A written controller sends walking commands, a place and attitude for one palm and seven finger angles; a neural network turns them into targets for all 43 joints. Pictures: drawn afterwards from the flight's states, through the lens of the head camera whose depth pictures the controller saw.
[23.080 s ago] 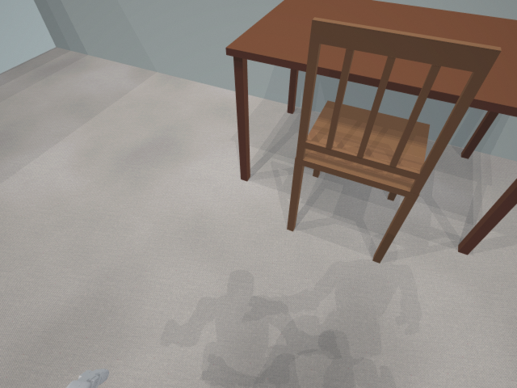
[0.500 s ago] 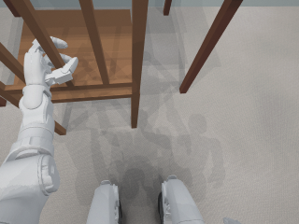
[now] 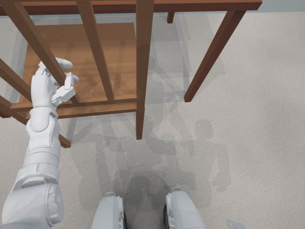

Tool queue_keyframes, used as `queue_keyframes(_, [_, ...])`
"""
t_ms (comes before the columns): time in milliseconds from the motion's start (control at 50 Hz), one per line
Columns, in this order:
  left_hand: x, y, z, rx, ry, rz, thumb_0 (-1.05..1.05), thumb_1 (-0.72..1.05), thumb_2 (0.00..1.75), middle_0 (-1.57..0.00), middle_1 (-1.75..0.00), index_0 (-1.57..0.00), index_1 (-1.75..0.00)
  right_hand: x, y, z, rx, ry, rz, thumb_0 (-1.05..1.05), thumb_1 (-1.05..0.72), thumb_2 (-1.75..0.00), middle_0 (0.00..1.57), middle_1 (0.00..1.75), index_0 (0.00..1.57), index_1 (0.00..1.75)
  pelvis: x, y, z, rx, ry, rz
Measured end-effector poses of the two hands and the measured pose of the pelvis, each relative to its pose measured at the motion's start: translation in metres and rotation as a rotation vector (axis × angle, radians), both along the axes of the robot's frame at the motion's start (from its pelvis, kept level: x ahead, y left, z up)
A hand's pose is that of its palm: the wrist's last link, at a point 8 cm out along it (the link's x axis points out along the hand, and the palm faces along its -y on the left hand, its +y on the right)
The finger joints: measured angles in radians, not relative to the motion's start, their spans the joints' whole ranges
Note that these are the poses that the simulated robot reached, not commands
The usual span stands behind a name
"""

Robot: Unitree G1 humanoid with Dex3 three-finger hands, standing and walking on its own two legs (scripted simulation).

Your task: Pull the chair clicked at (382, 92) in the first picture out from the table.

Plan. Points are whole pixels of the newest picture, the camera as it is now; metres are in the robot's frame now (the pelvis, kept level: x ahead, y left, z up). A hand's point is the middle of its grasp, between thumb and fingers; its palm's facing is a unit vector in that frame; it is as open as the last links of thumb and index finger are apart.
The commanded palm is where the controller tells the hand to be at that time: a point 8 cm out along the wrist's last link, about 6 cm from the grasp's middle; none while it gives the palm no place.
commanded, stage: hook a spindle and tug to test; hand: left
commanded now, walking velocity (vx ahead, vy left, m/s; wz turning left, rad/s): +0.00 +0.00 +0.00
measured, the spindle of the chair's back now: (54, 67) +0.50 +0.21 +0.05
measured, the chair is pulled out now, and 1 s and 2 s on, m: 0.01 0.05 0.24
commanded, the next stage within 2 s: step backward, pulling the chair out in 0.20 s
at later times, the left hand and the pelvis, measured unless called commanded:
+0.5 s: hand (70, 89) +0.46 +0.18 +0.02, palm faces +0.14 -0.98 -0.11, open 5.2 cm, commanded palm +0.43 +0.23 +0.02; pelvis +0.03 +0.01 +0.07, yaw +1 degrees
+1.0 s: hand (77, 96) +0.43 +0.16 +0.03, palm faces +0.03 -0.99 -0.16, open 5.2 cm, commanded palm +0.42 +0.21 +0.02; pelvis +0.03 +0.02 +0.10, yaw -1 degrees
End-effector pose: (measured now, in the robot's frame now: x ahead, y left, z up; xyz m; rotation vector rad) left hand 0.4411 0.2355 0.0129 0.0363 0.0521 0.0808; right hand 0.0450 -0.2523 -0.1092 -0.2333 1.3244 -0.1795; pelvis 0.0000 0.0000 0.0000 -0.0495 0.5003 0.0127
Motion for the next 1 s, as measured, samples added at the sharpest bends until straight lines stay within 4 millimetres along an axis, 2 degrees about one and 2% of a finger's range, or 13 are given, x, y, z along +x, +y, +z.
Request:
queue_keyframes(340, [-0.012,0.002,0.002,0.01,0.018,-0.016,0.02,0.75,0.79,-0.42,-1.41,-0.41,-1.45,0.046,0.002,0.008,0.002,-0.079,0.019,0.01,-0.9,-0.9,0.2,0.3,0.2,0.3,0.016,0.003,0.01,0.006,-0.018,0.001])
queue_keyframes(400, [-0.009,0.0,0.013,0.088,0.152,0.011,0.02,0.74,0.81,-0.42,-1.37,-0.42,-1.45,0.05,0.01,0.022,-0.004,-0.066,-0.013,0.01,-0.9,-0.9,0.2,0.3,0.2,0.3,0.018,0.006,0.03,0.011,-0.094,0.016])
queue_keyframes(480, [-0.012,-0.005,0.023,0.044,0.306,0.081,0.03,0.74,0.8,-0.35,-1.21,-0.44,-1.45,0.054,0.021,0.05,-0.006,-0.07,-0.041,0.01,-0.9,-0.9,0.2,0.3,0.2,0.3,0.026,0.011,0.06,0.011,-0.139,0.019])
queue_keyframes(560, [-0.012,-0.01,0.029,0.044,0.398,0.073,0.05,0.74,0.79,-0.34,-1.12,-0.47,-1.45,0.05,0.023,0.076,-0.028,-0.053,-0.05,0.01,-0.9,-0.9,0.2,0.3,0.2,0.3,0.033,0.015,0.081,0.004,-0.174,0.021])
queue_keyframes(660, [-0.012,-0.012,0.031,0.076,0.441,0.026,0.05,0.72,0.79,-0.35,-1.13,-0.49,-1.45,0.04,0.015,0.091,-0.079,-0.036,-0.061,0.01,-0.9,-0.9,0.2,0.3,0.2,0.3,0.038,0.02,0.09,-0.009,-0.205,0.032])
queue_keyframes(880, [-0.023,-0.021,0.033,0.084,0.464,0.013,0.05,0.72,0.78,-0.33,-1.13,-0.5,-1.45,0.006,0.015,0.088,-0.057,0.038,-0.109,0.01,-0.9,-0.9,0.2,0.3,0.2,0.3,0.033,0.02,0.102,0.003,-0.252,-0.024])
queue_keyframes(1000, [-0.027,-0.025,0.033,0.095,0.466,-0.003,0.04,0.72,0.78,-0.34,-1.14,-0.5,-1.45,0.002,0.013,0.087,-0.075,0.014,-0.128,0.01,-0.9,-0.9,0.2,0.3,0.2,0.3,0.026,0.022,0.101,0.0,-0.258,-0.027])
